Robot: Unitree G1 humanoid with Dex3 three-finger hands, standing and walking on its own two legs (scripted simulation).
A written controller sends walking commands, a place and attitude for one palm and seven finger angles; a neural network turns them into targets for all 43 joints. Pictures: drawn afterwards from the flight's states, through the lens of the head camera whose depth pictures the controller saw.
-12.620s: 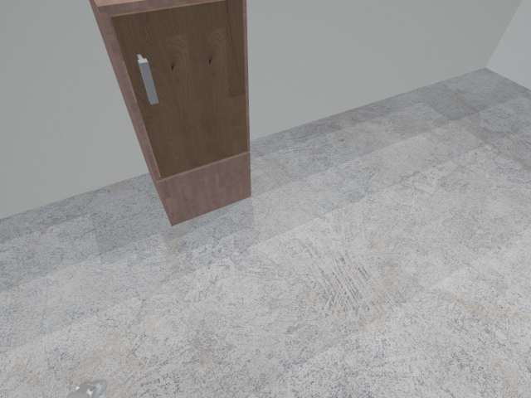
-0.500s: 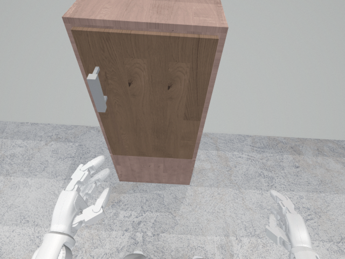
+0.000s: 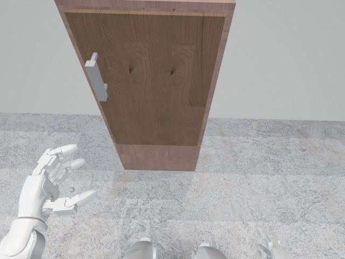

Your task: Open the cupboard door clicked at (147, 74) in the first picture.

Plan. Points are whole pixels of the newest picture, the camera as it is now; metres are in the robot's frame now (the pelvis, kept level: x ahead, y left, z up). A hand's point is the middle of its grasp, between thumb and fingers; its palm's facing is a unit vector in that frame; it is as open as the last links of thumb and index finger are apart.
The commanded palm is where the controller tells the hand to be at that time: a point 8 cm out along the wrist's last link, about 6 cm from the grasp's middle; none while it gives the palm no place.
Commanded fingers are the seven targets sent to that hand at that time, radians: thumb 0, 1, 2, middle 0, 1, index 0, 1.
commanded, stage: raise the hand with hooked fingers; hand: left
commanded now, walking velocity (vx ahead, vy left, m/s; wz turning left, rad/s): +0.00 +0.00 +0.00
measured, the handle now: (98, 77) +0.58 +0.24 +0.05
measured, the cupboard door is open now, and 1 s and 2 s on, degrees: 0 0 0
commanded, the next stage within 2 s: move the hooked fingers beside the handle in 1.22 s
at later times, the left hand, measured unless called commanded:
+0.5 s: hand (41, 173) +0.28 +0.29 +0.06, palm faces +0.04 -1.00 -0.05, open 13.8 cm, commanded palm +0.25 +0.34 +0.07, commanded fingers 0.00 -0.50 0.30 -0.30 -1.20 -0.30 -1.20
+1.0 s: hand (36, 161) +0.30 +0.30 +0.07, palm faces +0.02 -1.00 -0.03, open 14.0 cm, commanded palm +0.27 +0.35 +0.08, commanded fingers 0.00 -0.50 0.30 -0.30 -1.20 -0.30 -1.20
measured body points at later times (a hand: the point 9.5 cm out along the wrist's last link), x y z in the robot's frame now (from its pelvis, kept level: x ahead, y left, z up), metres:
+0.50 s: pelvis +0.01 +0.03 +0.01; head +0.08 +0.05 +0.46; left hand +0.27 +0.34 +0.06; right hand +0.20 -0.20 -0.06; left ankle +0.03 +0.09 -0.67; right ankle +0.02 -0.08 -0.67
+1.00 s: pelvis +0.01 +0.02 +0.02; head +0.07 +0.04 +0.46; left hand +0.29 +0.35 +0.08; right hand +0.16 -0.23 -0.06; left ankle +0.03 +0.09 -0.67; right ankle +0.02 -0.08 -0.67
